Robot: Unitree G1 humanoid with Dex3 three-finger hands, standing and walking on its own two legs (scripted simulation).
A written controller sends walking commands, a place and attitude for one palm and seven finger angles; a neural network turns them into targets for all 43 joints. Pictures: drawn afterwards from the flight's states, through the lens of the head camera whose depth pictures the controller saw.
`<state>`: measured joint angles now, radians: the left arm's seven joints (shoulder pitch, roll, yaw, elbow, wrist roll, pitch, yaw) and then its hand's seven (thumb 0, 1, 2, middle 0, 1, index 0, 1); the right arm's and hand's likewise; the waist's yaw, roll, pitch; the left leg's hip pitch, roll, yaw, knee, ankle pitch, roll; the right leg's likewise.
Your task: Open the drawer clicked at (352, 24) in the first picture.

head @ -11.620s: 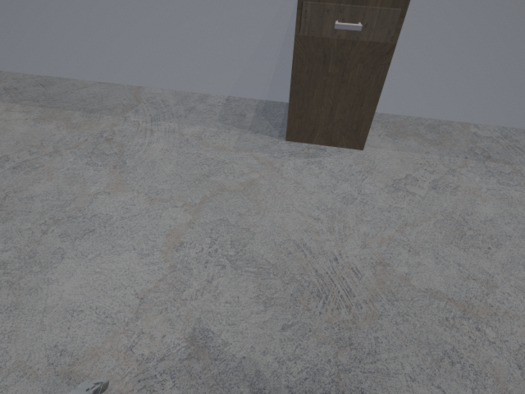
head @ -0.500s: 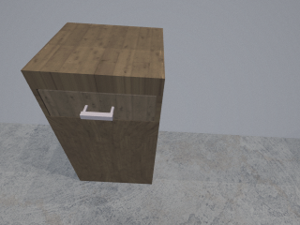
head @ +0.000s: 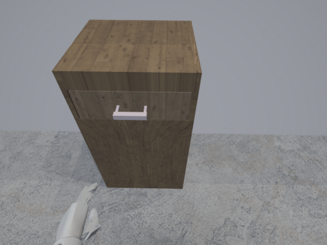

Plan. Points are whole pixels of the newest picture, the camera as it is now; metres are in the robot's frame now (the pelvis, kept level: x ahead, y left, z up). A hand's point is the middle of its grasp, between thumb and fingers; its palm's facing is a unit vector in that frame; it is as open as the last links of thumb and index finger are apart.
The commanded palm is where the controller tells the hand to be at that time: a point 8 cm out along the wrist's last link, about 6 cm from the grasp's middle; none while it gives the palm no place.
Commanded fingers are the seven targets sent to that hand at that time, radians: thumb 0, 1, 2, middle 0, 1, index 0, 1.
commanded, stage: raise the hand with hooked fingers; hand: left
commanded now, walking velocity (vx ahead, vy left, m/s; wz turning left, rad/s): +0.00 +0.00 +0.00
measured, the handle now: (130, 112) +0.58 +0.14 -0.04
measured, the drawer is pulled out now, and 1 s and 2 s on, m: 0.00 0.00 0.00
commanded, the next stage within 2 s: move the hooked fingers above the handle in 1.72 s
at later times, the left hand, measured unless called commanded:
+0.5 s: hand (74, 205) +0.22 +0.23 -0.02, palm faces +0.27 -0.18 -0.95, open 10.1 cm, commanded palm +0.19 +0.22 +0.03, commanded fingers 0.00 0.08 0.55 -0.26 -0.82 -0.26 -0.82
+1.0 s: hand (64, 170) +0.29 +0.26 +0.03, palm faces +0.10 -0.13 -0.99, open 13.0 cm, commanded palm +0.26 +0.27 +0.09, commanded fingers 0.00 -0.50 0.30 -0.30 -1.20 -0.30 -1.20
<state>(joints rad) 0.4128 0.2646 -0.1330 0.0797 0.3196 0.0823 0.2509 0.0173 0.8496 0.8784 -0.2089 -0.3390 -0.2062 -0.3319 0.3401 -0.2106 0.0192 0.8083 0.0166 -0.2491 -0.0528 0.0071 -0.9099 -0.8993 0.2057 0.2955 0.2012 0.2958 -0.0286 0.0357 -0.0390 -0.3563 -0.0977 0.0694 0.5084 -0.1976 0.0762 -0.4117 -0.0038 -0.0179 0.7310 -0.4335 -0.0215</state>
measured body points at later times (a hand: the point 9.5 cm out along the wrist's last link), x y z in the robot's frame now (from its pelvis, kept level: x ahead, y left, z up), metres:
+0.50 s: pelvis -0.03 +0.02 -0.06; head -0.07 +0.03 +0.39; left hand +0.20 +0.24 +0.03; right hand +0.22 -0.17 -0.10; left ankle +0.05 +0.03 -0.73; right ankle +0.06 -0.12 -0.73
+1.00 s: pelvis +0.02 +0.05 -0.02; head +0.02 +0.04 +0.43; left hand +0.28 +0.27 +0.08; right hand +0.19 -0.19 -0.12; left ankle +0.05 +0.03 -0.73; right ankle +0.06 -0.11 -0.73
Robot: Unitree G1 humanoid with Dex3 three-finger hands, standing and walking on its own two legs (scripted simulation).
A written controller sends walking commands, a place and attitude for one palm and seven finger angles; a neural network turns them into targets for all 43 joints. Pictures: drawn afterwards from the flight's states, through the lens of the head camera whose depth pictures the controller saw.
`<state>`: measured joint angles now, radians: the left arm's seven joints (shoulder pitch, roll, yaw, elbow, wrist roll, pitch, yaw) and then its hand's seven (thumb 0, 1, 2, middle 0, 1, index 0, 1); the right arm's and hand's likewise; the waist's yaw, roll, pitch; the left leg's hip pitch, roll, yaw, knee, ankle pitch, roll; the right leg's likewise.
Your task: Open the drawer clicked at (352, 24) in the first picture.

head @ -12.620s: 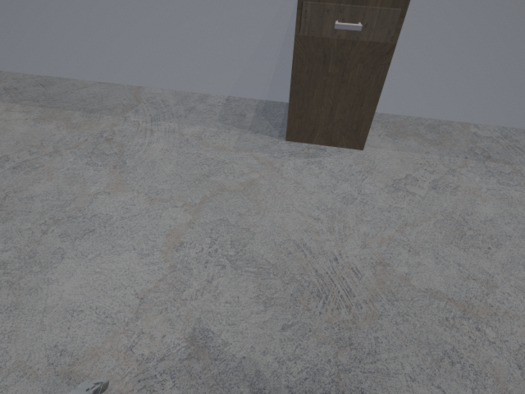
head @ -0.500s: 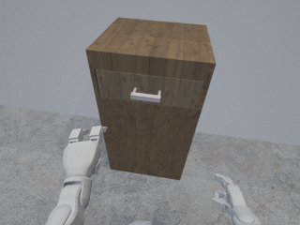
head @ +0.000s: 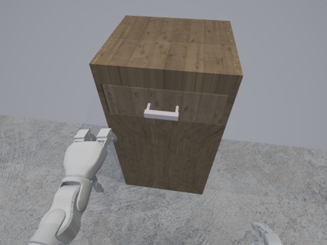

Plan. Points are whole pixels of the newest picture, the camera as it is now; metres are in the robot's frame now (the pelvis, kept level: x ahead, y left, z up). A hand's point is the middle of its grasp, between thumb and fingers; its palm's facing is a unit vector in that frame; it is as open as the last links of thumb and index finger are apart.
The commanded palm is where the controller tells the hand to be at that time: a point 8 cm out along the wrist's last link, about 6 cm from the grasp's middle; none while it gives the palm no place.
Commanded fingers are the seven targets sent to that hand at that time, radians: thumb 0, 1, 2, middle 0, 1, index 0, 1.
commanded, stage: raise the hand with hooked fingers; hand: left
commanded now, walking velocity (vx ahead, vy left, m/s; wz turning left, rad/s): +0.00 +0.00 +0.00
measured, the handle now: (162, 111) +0.56 +0.09 -0.02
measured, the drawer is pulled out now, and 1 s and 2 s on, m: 0.00 0.00 0.00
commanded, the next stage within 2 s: move the hooked fingers above the handle in 0.72 s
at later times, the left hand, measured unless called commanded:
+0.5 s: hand (85, 125) +0.36 +0.27 +0.09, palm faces -0.02 -0.11 -0.99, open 13.8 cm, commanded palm +0.33 +0.26 +0.15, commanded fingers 0.00 -0.50 0.30 -0.30 -1.20 -0.30 -1.20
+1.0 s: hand (99, 123) +0.38 +0.24 +0.08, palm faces +0.02 -0.19 -0.98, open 13.8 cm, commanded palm +0.36 +0.24 +0.15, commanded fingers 0.00 -0.50 0.30 -0.30 -1.20 -0.30 -1.20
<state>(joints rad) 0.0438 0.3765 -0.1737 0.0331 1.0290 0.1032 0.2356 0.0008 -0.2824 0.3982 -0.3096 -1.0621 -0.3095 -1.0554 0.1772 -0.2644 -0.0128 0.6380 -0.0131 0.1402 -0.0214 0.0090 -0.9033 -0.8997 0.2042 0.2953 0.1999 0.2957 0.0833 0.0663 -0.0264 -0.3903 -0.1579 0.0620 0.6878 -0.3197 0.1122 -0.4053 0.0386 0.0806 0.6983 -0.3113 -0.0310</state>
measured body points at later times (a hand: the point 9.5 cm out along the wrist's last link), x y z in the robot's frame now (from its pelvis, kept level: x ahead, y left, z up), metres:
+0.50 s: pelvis +0.07 +0.00 +0.02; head +0.11 +0.00 +0.47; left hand +0.36 +0.27 +0.14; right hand +0.26 -0.21 -0.09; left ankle +0.03 -0.02 -0.71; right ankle +0.04 -0.16 -0.71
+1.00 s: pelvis +0.09 +0.02 +0.01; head +0.14 +0.03 +0.46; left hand +0.38 +0.25 +0.13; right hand +0.28 -0.19 -0.10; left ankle +0.03 -0.02 -0.71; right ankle +0.06 -0.16 -0.70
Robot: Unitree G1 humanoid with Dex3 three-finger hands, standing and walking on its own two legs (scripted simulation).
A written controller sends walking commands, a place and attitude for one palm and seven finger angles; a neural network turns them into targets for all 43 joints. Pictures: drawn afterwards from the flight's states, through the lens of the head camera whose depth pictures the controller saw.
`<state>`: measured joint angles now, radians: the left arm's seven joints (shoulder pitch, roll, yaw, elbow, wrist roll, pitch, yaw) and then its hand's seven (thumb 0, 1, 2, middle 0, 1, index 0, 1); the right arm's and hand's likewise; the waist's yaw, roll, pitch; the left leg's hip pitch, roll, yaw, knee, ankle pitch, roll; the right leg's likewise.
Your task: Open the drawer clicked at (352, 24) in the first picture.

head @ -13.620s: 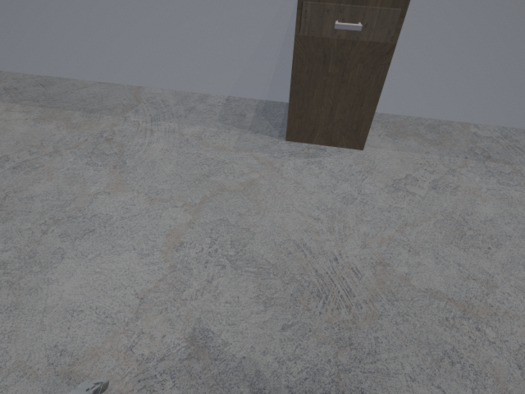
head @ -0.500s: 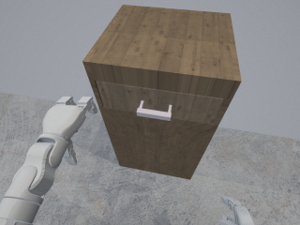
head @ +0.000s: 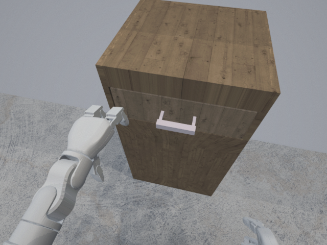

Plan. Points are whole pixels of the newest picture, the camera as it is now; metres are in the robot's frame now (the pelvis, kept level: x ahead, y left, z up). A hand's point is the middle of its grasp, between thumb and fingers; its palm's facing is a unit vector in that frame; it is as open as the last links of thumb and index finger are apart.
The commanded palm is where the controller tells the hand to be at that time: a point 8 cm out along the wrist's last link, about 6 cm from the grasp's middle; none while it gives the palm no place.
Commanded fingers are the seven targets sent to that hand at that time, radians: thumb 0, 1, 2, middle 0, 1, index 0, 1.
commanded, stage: move the hooked fingers above the handle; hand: left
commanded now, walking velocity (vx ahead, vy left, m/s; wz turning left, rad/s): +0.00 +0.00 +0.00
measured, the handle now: (176, 121) +0.48 +0.03 -0.03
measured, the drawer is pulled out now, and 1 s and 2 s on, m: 0.00 0.00 0.00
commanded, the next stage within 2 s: relax the arm and regain balance in 0.54 s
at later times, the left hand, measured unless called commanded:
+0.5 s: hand (133, 135) +0.36 +0.13 +0.04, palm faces -0.01 -0.28 -0.96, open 13.8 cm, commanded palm +0.34 +0.14 +0.11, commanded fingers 0.00 -0.50 0.30 -0.30 -1.20 -0.30 -1.20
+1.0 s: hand out of the picture +0.07 +0.42 -0.19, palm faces -0.09 -0.94 -0.33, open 16.0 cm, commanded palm none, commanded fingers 0.00 -0.50 0.30 -0.15 -0.30 -0.15 -0.30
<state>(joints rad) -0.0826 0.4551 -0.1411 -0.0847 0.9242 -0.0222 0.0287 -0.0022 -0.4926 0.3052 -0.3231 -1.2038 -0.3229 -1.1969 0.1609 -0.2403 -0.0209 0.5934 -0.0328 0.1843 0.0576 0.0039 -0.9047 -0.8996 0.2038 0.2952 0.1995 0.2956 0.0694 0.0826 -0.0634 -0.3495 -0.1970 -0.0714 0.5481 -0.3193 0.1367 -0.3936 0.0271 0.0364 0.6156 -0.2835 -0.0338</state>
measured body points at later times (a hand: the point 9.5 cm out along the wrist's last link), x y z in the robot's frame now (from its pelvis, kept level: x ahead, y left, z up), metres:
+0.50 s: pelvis +0.02 +0.06 -0.01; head +0.08 +0.07 +0.43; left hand +0.36 +0.15 +0.09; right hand +0.17 -0.17 -0.13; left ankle -0.06 -0.02 -0.72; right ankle -0.04 -0.16 -0.69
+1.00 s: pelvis +0.13 +0.17 -0.03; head +0.23 +0.19 +0.41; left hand +0.07 +0.47 -0.17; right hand +0.10 -0.06 -0.16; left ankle +0.05 +0.26 -0.69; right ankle +0.06 +0.12 -0.73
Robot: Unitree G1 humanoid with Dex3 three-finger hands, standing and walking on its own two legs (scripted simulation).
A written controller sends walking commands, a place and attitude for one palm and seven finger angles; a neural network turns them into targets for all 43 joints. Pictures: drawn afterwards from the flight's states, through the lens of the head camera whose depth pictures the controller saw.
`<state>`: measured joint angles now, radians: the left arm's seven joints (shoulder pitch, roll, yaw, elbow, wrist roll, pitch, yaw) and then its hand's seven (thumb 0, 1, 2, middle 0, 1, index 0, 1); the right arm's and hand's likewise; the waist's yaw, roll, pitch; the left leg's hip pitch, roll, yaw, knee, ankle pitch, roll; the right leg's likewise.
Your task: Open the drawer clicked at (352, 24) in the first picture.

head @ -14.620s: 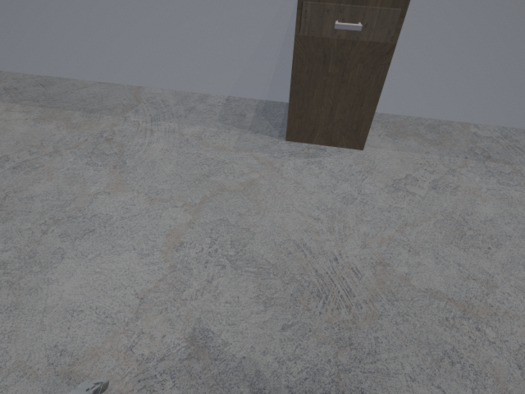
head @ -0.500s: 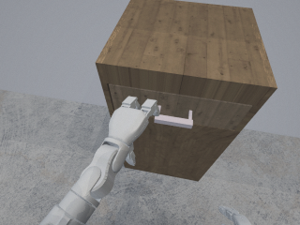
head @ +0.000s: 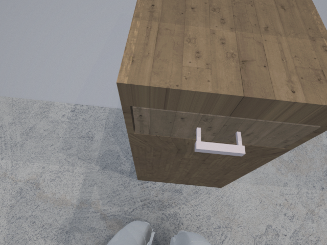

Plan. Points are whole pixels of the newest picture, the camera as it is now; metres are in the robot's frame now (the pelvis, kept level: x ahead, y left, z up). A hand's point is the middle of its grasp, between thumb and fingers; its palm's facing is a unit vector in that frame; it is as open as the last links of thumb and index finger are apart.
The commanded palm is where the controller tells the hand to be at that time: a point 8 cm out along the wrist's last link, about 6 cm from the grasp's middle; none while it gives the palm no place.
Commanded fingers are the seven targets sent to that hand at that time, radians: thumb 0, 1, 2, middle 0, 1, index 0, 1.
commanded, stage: relax the arm and regain balance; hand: left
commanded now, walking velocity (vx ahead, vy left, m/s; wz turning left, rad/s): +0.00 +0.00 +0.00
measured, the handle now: (218, 141) +0.37 -0.09 -0.01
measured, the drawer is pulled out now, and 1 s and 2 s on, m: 0.00 0.00 0.00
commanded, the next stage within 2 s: come to a stop and stand still in 0.86 s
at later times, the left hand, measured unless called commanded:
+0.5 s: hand (69, 234) +0.11 +0.25 -0.15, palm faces -0.04 -0.97 -0.25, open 16.6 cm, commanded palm none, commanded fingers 0.00 -0.50 0.30 -0.15 -0.30 -0.15 -0.30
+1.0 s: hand (45, 212) +0.15 +0.32 -0.13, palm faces +0.01 -0.95 -0.33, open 16.6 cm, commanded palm none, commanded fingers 0.00 -0.50 0.30 -0.15 -0.30 -0.15 -0.30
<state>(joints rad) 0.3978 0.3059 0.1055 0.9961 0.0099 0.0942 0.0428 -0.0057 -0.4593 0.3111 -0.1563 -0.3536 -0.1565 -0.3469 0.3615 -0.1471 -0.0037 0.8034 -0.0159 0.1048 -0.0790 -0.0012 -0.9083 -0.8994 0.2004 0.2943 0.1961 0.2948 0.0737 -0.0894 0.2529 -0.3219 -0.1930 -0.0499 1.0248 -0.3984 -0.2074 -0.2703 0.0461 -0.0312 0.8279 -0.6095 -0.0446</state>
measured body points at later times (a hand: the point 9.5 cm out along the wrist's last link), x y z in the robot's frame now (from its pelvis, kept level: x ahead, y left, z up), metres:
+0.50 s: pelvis +0.13 +0.07 +0.01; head +0.15 +0.04 +0.46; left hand +0.11 +0.30 -0.13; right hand +0.25 -0.11 -0.14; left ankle +0.16 +0.25 -0.70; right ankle +0.11 -0.01 -0.71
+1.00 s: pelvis +0.16 +0.09 +0.04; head +0.19 +0.08 +0.49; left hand +0.15 +0.37 -0.10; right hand +0.21 -0.17 -0.12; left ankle +0.13 +0.22 -0.70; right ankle +0.11 -0.01 -0.70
